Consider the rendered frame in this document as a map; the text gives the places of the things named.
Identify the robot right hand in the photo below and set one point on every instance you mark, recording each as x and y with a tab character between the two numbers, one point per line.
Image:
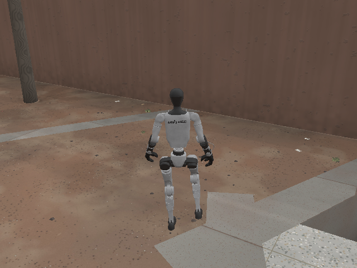
206	158

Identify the left robot forearm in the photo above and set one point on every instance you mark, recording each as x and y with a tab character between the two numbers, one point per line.
150	146

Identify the left robot thigh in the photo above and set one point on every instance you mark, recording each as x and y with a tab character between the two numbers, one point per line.
166	169

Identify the left robot foot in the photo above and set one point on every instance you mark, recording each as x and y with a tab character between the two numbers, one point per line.
171	226

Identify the left robot upper arm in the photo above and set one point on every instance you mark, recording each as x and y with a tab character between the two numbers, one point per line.
157	126

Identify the robot left hand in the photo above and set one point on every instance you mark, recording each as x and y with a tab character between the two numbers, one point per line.
152	154

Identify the right robot upper arm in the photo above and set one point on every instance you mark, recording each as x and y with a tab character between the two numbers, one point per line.
198	126

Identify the right robot forearm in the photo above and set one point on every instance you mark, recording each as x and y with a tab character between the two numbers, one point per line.
206	147

